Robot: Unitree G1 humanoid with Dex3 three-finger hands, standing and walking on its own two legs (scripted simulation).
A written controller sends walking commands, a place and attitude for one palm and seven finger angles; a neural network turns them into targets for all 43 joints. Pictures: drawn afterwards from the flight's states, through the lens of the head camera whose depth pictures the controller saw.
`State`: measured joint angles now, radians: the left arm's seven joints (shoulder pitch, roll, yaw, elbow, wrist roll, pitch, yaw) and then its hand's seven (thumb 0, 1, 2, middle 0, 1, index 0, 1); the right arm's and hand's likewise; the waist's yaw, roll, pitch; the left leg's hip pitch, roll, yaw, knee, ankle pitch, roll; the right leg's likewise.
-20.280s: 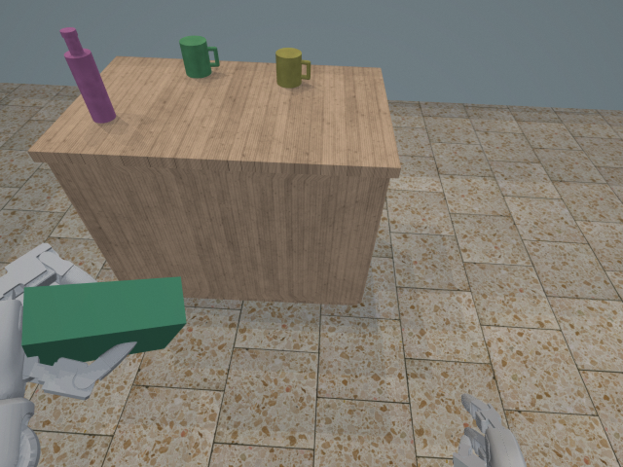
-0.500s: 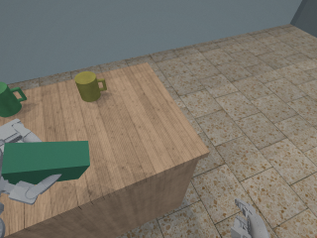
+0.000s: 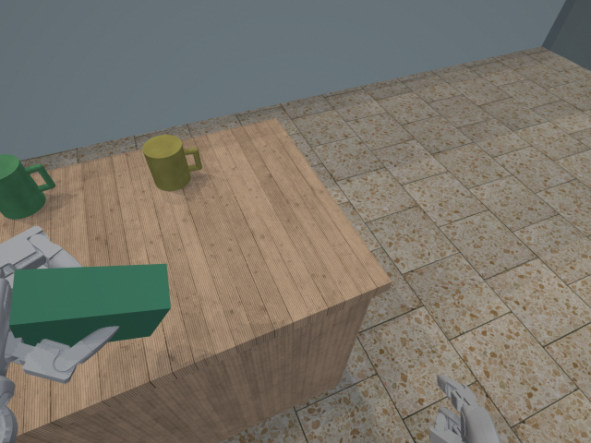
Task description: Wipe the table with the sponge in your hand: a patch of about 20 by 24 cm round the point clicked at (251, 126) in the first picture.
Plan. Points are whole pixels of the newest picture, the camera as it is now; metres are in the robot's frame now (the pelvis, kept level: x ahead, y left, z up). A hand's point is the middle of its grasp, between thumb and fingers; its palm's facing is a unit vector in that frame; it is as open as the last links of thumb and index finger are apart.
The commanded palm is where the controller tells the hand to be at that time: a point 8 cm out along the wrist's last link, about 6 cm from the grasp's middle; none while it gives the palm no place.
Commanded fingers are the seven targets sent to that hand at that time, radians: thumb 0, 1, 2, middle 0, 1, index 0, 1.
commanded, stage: shuffle to correct the standing spot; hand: left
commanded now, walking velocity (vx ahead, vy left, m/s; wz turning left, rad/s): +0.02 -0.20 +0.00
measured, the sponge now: (116, 306) +0.23 +0.20 +0.14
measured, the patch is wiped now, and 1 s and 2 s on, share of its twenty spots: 0.00 0.00 0.00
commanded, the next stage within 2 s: come to a stop and stand still in 0.22 s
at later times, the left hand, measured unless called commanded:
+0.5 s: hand (26, 261) +0.25 +0.28 +0.18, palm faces +0.43 -0.78 -0.46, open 8.9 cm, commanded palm +0.16 +0.27 +0.18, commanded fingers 0.00 0.10 1.30 -1.20 -1.60 -1.20 -1.60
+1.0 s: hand out of the picture +0.19 +0.29 +0.16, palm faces +0.36 -0.88 -0.31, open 8.9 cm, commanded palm +0.13 +0.33 +0.18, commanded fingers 0.00 0.10 1.30 -1.20 -1.60 -1.20 -1.60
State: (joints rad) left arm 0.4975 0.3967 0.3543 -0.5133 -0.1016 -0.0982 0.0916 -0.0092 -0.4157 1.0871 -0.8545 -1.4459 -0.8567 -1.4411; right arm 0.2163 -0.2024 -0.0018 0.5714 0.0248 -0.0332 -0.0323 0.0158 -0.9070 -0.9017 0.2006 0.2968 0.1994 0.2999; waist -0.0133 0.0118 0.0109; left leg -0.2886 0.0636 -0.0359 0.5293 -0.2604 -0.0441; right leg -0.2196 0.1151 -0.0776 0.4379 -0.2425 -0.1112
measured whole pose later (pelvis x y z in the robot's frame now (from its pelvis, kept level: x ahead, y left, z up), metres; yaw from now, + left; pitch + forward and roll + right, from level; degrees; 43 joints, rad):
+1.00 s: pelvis -0.03 +0.06 +0.01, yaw -2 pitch -1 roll -1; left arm 0.37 0.32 0.31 -0.39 -0.02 -0.22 0.10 -0.01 -0.42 1.09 -0.85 -1.45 -0.86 -1.44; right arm 0.21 -0.18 0.03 0.60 0.01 -0.15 -0.02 0.02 -0.91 -0.90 0.20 0.30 0.20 0.30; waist 0.03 -0.04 0.03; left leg -0.22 -0.04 -0.01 0.45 -0.22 0.04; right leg -0.23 0.03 -0.03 0.42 -0.18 -0.03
